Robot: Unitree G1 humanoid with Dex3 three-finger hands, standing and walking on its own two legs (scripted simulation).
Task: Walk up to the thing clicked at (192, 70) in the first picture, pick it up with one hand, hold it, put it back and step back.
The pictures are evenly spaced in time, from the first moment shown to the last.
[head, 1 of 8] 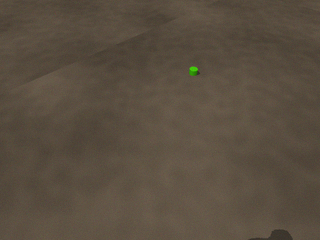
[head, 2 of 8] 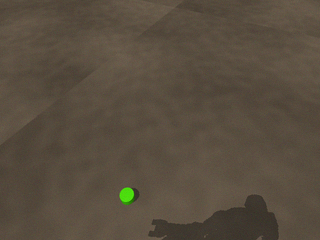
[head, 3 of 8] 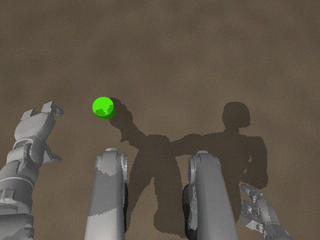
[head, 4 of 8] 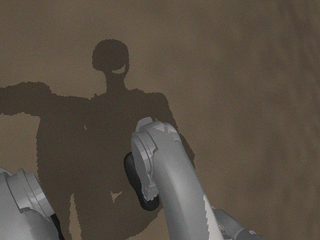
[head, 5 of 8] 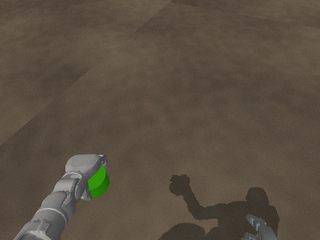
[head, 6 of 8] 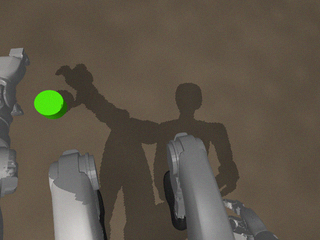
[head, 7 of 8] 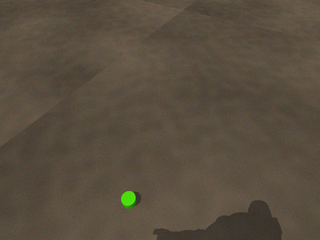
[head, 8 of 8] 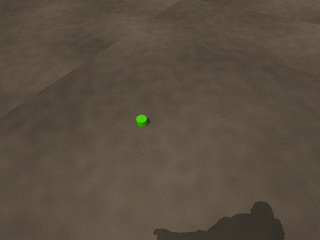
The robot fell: no
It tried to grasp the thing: yes
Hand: left
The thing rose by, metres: 0.68
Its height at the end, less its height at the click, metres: +0.00
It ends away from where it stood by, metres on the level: 0.01
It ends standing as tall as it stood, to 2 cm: yes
